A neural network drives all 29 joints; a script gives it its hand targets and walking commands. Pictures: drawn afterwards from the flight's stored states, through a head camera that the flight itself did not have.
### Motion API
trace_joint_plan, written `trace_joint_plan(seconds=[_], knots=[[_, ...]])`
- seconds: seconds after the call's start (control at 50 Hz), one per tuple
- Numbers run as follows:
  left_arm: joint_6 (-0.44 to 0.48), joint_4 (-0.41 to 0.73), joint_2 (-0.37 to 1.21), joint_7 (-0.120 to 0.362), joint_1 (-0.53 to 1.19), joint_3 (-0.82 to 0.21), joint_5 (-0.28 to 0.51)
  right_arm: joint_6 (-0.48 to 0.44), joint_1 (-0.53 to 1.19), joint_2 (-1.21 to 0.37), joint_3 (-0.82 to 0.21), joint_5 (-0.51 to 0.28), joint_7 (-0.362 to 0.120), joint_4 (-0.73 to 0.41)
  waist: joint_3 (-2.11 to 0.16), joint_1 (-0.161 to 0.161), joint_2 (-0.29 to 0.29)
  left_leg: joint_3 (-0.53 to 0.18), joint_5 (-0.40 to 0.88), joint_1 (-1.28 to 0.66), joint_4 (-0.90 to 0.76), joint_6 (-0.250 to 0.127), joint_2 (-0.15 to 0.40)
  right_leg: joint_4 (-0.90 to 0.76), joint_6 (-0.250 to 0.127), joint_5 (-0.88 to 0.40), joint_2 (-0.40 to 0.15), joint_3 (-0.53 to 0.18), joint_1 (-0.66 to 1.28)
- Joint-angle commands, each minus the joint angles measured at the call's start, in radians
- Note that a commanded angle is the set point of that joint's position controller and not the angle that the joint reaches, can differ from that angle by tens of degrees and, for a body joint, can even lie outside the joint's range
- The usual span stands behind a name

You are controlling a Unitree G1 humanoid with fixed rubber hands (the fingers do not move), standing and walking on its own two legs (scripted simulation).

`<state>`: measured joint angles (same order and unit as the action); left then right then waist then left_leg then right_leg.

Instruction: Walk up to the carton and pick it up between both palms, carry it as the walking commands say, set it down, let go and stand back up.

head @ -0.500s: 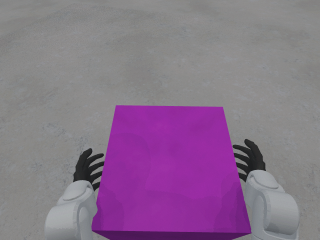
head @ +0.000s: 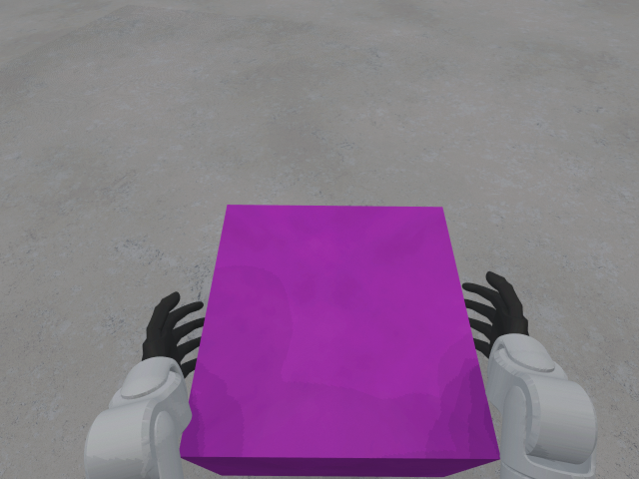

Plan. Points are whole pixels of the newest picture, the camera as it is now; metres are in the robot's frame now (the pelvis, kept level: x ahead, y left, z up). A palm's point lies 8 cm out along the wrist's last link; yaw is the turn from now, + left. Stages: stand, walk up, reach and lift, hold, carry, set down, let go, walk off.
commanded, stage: carry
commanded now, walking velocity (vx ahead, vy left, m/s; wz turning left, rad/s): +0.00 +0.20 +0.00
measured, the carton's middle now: (333, 339) +0.30 +0.01 +0.02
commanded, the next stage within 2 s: none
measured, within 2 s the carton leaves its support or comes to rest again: neither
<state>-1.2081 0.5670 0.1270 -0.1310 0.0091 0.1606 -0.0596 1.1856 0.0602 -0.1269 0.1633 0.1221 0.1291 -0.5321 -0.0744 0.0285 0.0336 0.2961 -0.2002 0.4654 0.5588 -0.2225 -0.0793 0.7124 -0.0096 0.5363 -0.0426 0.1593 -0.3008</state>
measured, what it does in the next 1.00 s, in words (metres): steps to the left: left foot, then right foot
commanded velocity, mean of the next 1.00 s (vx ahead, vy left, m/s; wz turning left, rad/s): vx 0.00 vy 0.20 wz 0.00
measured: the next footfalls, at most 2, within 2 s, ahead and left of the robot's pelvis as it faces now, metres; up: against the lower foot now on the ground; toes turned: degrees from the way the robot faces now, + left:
left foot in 0.26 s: +0.07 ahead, +0.25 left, +0.00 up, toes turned +9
right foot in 0.54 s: -0.05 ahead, +0.12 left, +0.00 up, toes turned -10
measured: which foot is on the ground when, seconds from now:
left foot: down 0.00-0.02, up 0.04-0.24, down 0.26-0.56, up 0.58-0.76, down 0.78-1.00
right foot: down 0.00-0.28, up 0.30-0.52, down 0.54-0.80, up 0.82-1.00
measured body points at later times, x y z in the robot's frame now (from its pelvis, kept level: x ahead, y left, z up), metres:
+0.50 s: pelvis -0.05 +0.20 +0.00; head -0.02 +0.20 +0.45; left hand +0.19 +0.39 +0.08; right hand +0.22 +0.02 +0.08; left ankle +0.03 +0.24 -0.71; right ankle -0.09 +0.10 -0.69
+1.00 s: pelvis -0.09 +0.40 +0.01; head -0.06 +0.41 +0.46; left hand +0.16 +0.59 +0.08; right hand +0.18 +0.22 +0.09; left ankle -0.03 +0.43 -0.71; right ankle -0.15 +0.28 -0.66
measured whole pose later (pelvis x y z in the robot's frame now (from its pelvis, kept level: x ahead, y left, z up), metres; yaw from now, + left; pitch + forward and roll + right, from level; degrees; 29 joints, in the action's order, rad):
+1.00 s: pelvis -0.09 +0.40 +0.01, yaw -1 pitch +4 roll -1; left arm -1.21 0.58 0.13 -0.13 0.00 0.17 -0.06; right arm 1.18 0.06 -0.13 0.16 0.11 0.13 -0.52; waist -0.02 0.03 0.00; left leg 0.21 -0.24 0.47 0.62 -0.15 -0.01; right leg 1.05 0.05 0.56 -0.09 0.13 -0.47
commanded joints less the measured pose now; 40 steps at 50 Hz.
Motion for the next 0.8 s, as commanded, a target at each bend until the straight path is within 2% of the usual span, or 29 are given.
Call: trace_joint_plan(seconds=[0.0, 0.02, 0.04, 0.06, 0.1, 0.12, 0.16, 0.2, 0.22, 0.24, 0.26, 0.28, 0.3, 0.34, 0.42, 0.46, 0.48, 0.5, 0.52, 0.54, 0.56, 0.58, 0.6, 0.62, 0.66, 0.7, 0.74, 0.76, 0.78], knots=[[0.013, 0.104, 0.844, 0.265, 0.504, -0.776, 0.405, 0.024, 0.376, -0.830, -0.837, -0.430, -0.247, -0.087, -0.273, 0.016, -0.330, -0.089, 0.058, 0.237, 0.226, 0.384, 0.092, -0.544, -0.192, -0.170, -0.514, -0.529, 0.433], [0.030, 0.112, 0.902, 0.270, 0.574, -0.741, 0.386, 0.022, 0.473, -0.845, -0.873, -0.456, -0.257, -0.170, -0.126, -0.001, -0.658, -0.305, -0.350, 0.336, 0.803, 0.335, 0.133, -0.556, -0.366, -0.365, -0.804, -0.773, 0.122], [0.017, 0.018, 0.897, 0.266, 0.487, -0.746, 0.385, 0.025, 0.564, -0.845, -0.868, -0.468, -0.252, -0.146, -0.069, -0.032, -0.343, -0.421, -0.347, 0.288, 0.908, 0.297, 0.171, -0.479, -0.285, -0.464, -0.587, -0.535, 0.026], [0.009, 0.016, 0.896, 0.265, 0.502, -0.766, 0.393, 0.021, 0.519, -0.844, -0.848, -0.437, -0.252, -0.072, -0.039, -0.037, -0.069, -0.416, -0.272, 0.247, 0.762, 0.277, 0.143, -0.392, -0.160, -0.474, -0.409, -0.290, 0.046], [0.018, 0.093, 0.890, 0.266, 0.579, -0.803, 0.392, 0.005, 0.446, -0.847, -0.839, -0.431, -0.260, -0.069, -0.049, -0.048, -0.154, -0.311, -0.229, 0.220, 0.435, 0.263, 0.150, -0.273, -0.042, -0.827, -0.351, -0.119, 0.120], [0.024, 0.131, 0.871, 0.260, 0.577, -0.795, 0.393, 0.009, 0.420, -0.854, -0.838, -0.441, -0.258, -0.057, -0.091, -0.040, -0.207, -0.217, -0.210, 0.164, 0.329, 0.269, 0.119, -0.237, -0.032, -0.890, -0.294, -0.093, 0.151], [0.023, 0.150, 0.861, 0.247, 0.554, -0.791, 0.383, 0.014, 0.426, -0.863, -0.835, -0.456, -0.251, -0.064, -0.146, -0.026, -0.292, -0.153, -0.206, 0.047, 0.124, 0.263, 0.121, -0.223, -0.031, -0.861, -0.296, -0.111, 0.174], [0.022, 0.140, 0.853, 0.238, 0.491, -0.798, 0.369, 0.016, 0.398, -0.858, -0.837, -0.465, -0.256, -0.085, -0.222, -0.026, -0.223, -0.072, -0.039, -0.144, -0.126, 0.261, 0.080, -0.146, -0.005, -0.734, -0.281, -0.098, 0.160], [0.021, 0.145, 0.852, 0.232, 0.480, -0.792, 0.363, 0.019, 0.381, -0.858, -0.826, -0.467, -0.254, -0.066, -0.270, -0.022, -0.068, -0.076, 0.038, -0.290, -0.166, 0.263, 0.093, -0.040, 0.026, -0.658, -0.232, -0.051, 0.098], [0.016, 0.146, 0.823, 0.225, 0.443, -0.789, 0.350, 0.023, 0.367, -0.845, -0.821, -0.467, -0.256, -0.067, -0.310, -0.017, 0.086, -0.232, 0.438, -0.404, -0.104, 0.229, 0.231, 0.079, 0.080, -0.392, -0.176, -0.007, -0.036], [0.006, 0.158, 0.827, 0.221, 0.431, -0.812, 0.343, 0.023, 0.354, -0.831, -0.794, -0.461, -0.262, -0.064, -0.311, -0.021, 0.311, -0.402, 0.694, -0.451, -0.069, 0.123, 0.382, 0.197, 0.126, 0.070, -0.064, 0.038, -0.189], [0.005, 0.165, 0.857, 0.229, 0.461, -0.817, 0.352, 0.020, 0.362, -0.860, -0.798, -0.462, -0.268, -0.060, -0.304, -0.024, 0.292, -0.429, 0.732, -0.384, -0.082, 0.052, 0.397, 0.322, 0.115, 0.142, -0.048, 0.005, -0.167], [0.011, 0.173, 0.874, 0.238, 0.483, -0.833, 0.372, 0.016, 0.325, -0.878, -0.786, -0.445, -0.265, -0.046, -0.336, -0.030, 0.228, -0.417, 0.742, -0.381, -0.082, 0.042, 0.383, 0.401, 0.093, 0.150, -0.044, -0.009, -0.179], [0.020, 0.180, 0.908, 0.251, 0.516, -0.864, 0.402, 0.000, 0.388, -0.886, -0.806, -0.455, -0.267, -0.121, -0.367, -0.027, 0.178, -0.368, 0.548, -0.391, -0.078, 0.044, 0.366, 0.411, 0.072, 0.082, -0.060, -0.045, -0.215], [0.030, 0.203, 0.926, 0.267, 0.602, -0.892, 0.446, -0.014, 0.374, -0.887, -0.795, -0.415, -0.258, -0.105, -0.343, -0.030, 0.124, -0.343, 0.271, -0.323, -0.150, 0.032, 0.339, 0.208, 0.046, 0.045, -0.032, -0.020, -0.123], [0.026, 0.175, 0.886, 0.272, 0.557, -0.860, 0.434, -0.013, 0.376, -0.862, -0.809, -0.413, -0.248, -0.111, -0.338, -0.025, 0.088, -0.354, 0.074, -0.246, -0.204, 0.038, 0.336, 0.023, 0.013, 0.018, -0.011, -0.008, -0.001], [0.020, 0.139, 0.872, 0.272, 0.527, -0.846, 0.424, -0.006, 0.352, -0.850, -0.805, -0.402, -0.243, -0.080, -0.318, -0.010, 0.043, -0.333, 0.018, -0.192, -0.167, 0.057, 0.318, -0.178, -0.011, -0.053, -0.022, -0.030, 0.076], [0.015, 0.110, 0.862, 0.277, 0.501, -0.825, 0.417, -0.001, 0.347, -0.826, -0.804, -0.391, -0.239, -0.069, -0.283, -0.003, -0.017, -0.299, -0.020, -0.072, -0.094, 0.106, 0.280, -0.332, -0.036, -0.141, -0.086, -0.096, 0.192], [0.020, 0.114, 0.847, 0.277, 0.530, -0.807, 0.411, 0.000, 0.379, -0.841, -0.807, -0.392, -0.238, -0.060, -0.237, -0.007, -0.225, -0.212, -0.116, 0.151, 0.065, 0.191, 0.181, -0.426, -0.097, -0.130, -0.299, -0.377, 0.305], [0.026, 0.088, 0.846, 0.281, 0.531, -0.776, 0.394, 0.009, 0.430, -0.812, -0.830, -0.390, -0.239, -0.096, -0.173, 0.002, -0.445, -0.161, -0.313, 0.250, 0.400, 0.246, 0.089, -0.522, -0.256, -0.242, -0.561, -0.598, 0.153], [0.031, 0.090, 0.881, 0.281, 0.552, -0.788, 0.404, 0.005, 0.493, -0.855, -0.857, -0.419, -0.242, -0.135, -0.136, -0.014, -0.423, -0.318, -0.335, 0.262, 0.638, 0.250, 0.156, -0.528, -0.315, -0.227, -0.618, -0.637, 0.050], [0.027, 0.067, 0.879, 0.281, 0.521, -0.778, 0.393, 0.003, 0.547, -0.849, -0.874, -0.437, -0.245, -0.143, -0.091, -0.018, -0.245, -0.334, -0.287, 0.256, 0.693, 0.261, 0.149, -0.468, -0.247, -0.330, -0.504, -0.476, 0.054], [0.018, 0.045, 0.901, 0.278, 0.544, -0.774, 0.391, 0.004, 0.543, -0.840, -0.848, -0.425, -0.244, -0.111, -0.076, -0.025, -0.167, -0.338, -0.258, 0.256, 0.660, 0.268, 0.147, -0.413, -0.184, -0.428, -0.436, -0.342, 0.041], [0.020, 0.085, 0.890, 0.272, 0.572, -0.783, 0.392, 0.007, 0.467, -0.839, -0.836, -0.419, -0.246, -0.067, -0.078, -0.031, -0.144, -0.318, -0.239, 0.253, 0.553, 0.266, 0.151, -0.350, -0.127, -0.594, -0.389, -0.244, 0.074], [0.021, 0.112, 0.878, 0.260, 0.563, -0.782, 0.388, 0.013, 0.421, -0.850, -0.828, -0.435, -0.251, -0.050, -0.138, -0.038, -0.213, -0.243, -0.204, 0.123, 0.310, 0.254, 0.169, -0.276, -0.071, -0.784, -0.343, -0.149, 0.110], [0.020, 0.124, 0.884, 0.249, 0.538, -0.781, 0.375, 0.016, 0.441, -0.862, -0.839, -0.459, -0.253, -0.079, -0.189, -0.022, -0.272, -0.171, -0.186, 0.011, 0.113, 0.254, 0.133, -0.231, -0.054, -0.785, -0.315, -0.138, 0.139], [0.020, 0.122, 0.859, 0.239, 0.504, -0.785, 0.361, 0.020, 0.405, -0.843, -0.816, -0.451, -0.254, -0.060, -0.262, -0.025, -0.171, -0.077, -0.007, -0.177, -0.143, 0.255, 0.084, -0.134, -0.014, -0.654, -0.273, -0.099, 0.120], [0.013, 0.123, 0.847, 0.229, 0.490, -0.794, 0.352, 0.023, 0.376, -0.839, -0.805, -0.453, -0.256, -0.042, -0.272, -0.026, 0.027, -0.169, 0.097, -0.328, -0.197, 0.245, 0.157, -0.006, 0.040, -0.463, -0.199, -0.039, 0.005], [0.005, 0.121, 0.820, 0.222, 0.463, -0.791, 0.333, 0.029, 0.361, -0.820, -0.788, -0.450, -0.258, -0.024, -0.279, -0.015, 0.261, -0.391, 0.460, -0.389, -0.152, 0.178, 0.348, 0.128, 0.100, -0.059, -0.095, 0.020, -0.180]])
